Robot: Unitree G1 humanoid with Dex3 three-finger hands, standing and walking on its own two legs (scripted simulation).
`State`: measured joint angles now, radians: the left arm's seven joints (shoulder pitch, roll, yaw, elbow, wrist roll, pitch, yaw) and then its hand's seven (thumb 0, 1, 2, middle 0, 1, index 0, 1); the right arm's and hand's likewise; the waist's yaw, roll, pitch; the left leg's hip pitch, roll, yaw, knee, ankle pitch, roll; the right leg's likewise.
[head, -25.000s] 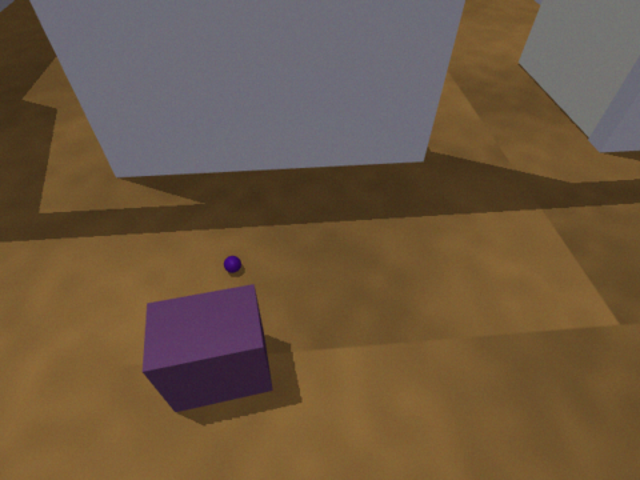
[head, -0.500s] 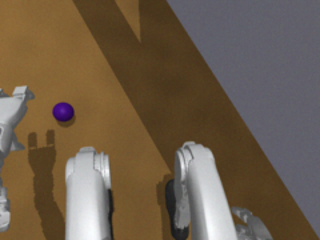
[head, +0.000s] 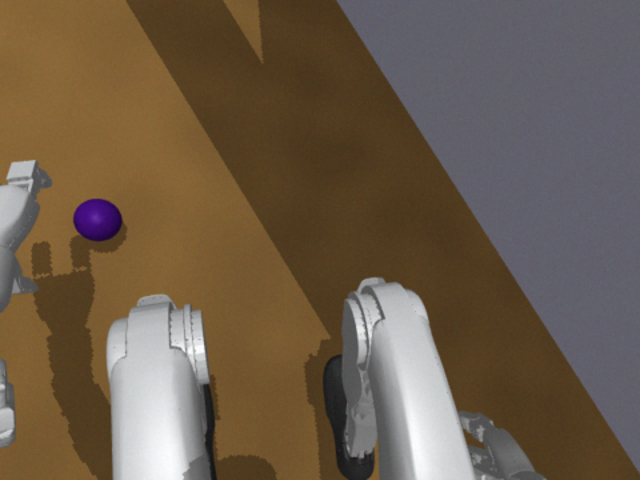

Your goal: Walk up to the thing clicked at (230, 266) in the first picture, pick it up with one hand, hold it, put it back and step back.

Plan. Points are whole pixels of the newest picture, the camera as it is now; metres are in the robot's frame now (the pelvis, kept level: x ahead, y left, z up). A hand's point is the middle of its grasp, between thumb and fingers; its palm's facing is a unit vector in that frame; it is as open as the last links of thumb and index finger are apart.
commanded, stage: rise first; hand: left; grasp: from above
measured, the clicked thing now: (98, 220) +0.46 +0.30 -0.30
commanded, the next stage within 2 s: approach in 0.44 s
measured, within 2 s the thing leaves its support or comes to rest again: neither
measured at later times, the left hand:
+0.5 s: hand (28, 242) +0.40 +0.34 -0.19, palm faces -0.46 -0.11 -0.88, open 14.1 cm
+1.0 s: hand (103, 175) +0.49 +0.26 -0.18, palm faces -0.35 -0.05 -0.93, open 14.1 cm
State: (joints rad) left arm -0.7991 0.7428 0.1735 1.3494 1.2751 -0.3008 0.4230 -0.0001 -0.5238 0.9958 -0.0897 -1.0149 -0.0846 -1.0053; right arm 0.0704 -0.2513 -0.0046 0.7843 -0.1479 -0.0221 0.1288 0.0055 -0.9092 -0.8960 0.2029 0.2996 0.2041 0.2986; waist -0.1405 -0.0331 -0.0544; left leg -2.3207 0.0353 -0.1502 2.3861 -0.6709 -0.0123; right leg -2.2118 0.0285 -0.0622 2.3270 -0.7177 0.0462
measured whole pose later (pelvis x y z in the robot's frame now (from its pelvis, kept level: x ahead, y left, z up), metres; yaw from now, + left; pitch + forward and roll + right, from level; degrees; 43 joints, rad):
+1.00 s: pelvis +0.00 +0.00 -0.01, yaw -1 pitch +34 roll -8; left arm -1.04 0.70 0.09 1.52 1.28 -0.12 0.52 0.00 -0.53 0.99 -0.09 -1.07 -0.09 -1.05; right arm 0.10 -0.27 0.07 0.76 -0.17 -0.06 0.15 0.00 -0.91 -0.89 0.20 0.30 0.20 0.30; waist -0.27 -0.01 -0.04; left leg -2.36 0.05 -0.17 2.42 -0.67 -0.02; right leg -2.27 0.05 -0.07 2.35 -0.70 0.04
